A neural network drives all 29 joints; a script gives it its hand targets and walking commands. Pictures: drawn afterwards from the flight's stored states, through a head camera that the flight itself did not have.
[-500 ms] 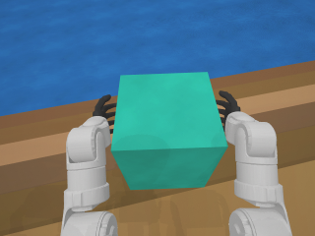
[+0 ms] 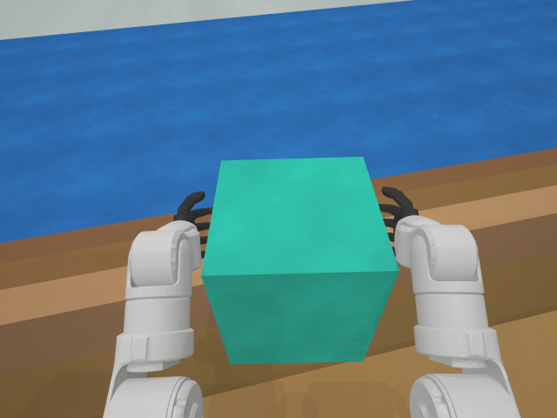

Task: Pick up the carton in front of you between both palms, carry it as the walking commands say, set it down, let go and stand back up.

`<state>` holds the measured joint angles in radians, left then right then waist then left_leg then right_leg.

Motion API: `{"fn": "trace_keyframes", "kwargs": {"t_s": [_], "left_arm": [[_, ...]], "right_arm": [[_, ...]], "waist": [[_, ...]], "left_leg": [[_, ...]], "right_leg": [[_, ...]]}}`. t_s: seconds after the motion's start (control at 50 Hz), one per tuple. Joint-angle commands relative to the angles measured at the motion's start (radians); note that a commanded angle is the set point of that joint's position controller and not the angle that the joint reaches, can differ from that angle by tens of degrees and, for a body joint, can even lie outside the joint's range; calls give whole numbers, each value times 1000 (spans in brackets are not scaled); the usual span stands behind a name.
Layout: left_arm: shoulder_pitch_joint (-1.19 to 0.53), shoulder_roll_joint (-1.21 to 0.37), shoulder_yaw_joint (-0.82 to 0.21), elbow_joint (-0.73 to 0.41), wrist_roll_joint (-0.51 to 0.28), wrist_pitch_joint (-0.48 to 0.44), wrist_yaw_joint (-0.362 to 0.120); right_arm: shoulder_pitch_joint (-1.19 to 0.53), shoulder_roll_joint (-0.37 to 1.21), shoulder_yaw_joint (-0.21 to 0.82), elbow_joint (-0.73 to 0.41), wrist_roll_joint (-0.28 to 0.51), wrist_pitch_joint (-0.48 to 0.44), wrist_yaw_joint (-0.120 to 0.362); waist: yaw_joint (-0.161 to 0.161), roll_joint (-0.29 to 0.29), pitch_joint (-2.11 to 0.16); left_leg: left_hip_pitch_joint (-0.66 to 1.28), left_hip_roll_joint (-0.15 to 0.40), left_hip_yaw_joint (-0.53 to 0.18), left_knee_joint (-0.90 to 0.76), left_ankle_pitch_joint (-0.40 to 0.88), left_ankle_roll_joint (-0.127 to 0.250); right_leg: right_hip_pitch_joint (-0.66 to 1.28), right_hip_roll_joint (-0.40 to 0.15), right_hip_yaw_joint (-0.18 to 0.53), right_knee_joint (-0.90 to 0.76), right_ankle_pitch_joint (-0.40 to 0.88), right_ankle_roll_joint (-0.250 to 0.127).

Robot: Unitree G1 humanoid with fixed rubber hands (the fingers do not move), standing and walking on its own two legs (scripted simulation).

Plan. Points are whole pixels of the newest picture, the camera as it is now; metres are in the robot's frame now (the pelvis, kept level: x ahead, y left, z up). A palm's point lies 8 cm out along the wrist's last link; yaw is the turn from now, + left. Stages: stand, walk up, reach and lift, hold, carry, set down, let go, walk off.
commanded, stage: carry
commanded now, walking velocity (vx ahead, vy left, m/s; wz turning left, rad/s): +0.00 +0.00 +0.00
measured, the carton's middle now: (294, 264) +0.35 +0.00 +0.05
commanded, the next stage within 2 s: none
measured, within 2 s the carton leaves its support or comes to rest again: neither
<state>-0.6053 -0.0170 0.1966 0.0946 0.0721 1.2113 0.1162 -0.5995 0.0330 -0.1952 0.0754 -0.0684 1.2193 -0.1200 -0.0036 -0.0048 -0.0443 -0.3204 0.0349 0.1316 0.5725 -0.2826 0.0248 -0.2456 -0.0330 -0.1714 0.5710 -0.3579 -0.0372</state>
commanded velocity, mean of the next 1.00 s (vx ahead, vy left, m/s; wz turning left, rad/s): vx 0.00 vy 0.00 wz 0.00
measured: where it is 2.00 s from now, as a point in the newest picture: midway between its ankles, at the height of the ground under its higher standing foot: outside the picture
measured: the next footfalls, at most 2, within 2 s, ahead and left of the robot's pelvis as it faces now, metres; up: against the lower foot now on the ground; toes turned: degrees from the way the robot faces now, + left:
none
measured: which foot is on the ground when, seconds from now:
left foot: down 0.00-1.00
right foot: down 0.00-1.00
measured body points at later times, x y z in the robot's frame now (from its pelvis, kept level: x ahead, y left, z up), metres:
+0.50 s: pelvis -0.03 -0.01 +0.00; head -0.04 -0.01 +0.45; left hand +0.32 +0.15 +0.12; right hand +0.32 -0.16 +0.12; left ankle +0.01 +0.10 -0.73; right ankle -0.03 -0.08 -0.73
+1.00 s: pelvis -0.04 -0.01 +0.00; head -0.05 -0.02 +0.45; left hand +0.32 +0.14 +0.12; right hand +0.31 -0.16 +0.12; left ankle +0.01 +0.10 -0.73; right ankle -0.03 -0.08 -0.73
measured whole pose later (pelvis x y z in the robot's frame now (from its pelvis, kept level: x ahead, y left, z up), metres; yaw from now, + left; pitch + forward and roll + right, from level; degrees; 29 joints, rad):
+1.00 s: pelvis -0.04 -0.01 +0.00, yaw +0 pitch +1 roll +1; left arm -0.63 0.00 0.20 0.16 0.07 1.22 0.12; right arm -0.64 0.02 -0.19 0.15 -0.07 1.23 -0.12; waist 0.00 0.00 -0.06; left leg -0.36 0.05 0.13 0.54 -0.20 0.01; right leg -0.30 -0.02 -0.18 0.57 -0.30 -0.07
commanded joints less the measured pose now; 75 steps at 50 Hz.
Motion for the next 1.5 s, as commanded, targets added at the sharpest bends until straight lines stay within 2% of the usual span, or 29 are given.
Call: {"fn": "trace_keyframes", "kwargs": {"t_s": [0.0, 0.2, 0.72, 1.48], "left_arm": [[-712, -1065, -636, -80, -424, -18, -243], [-742, -1087, -592, -20, -427, -19, -246], [-759, -1094, -594, -54, -439, -13, -240], [-762, -1094, -588, -42, -438, -14, -245]], "right_arm": [[-707, 1045, 641, -60, 414, -25, 240], [-730, 1064, 592, 0, 406, -26, 237], [-746, 1085, 603, -26, 418, -20, 230], [-748, 1086, 600, -16, 415, -21, 230]], "waist": [[3, 16, -375], [3, 7, -346], [4, 1, -398], [6, -1, -391]], "left_leg": [[151, 120, -126, -70, 298, 32], [132, 118, -122, -99, 231, 24], [122, 113, -109, -72, 250, 18], [110, 114, -104, -88, 200, 9]], "right_leg": [[96, -122, 120, -82, 282, -8], [63, -127, 133, -117, 230, -9], [65, -134, 139, -92, 309, -19], [42, -138, 149, -117, 268, -25]]}}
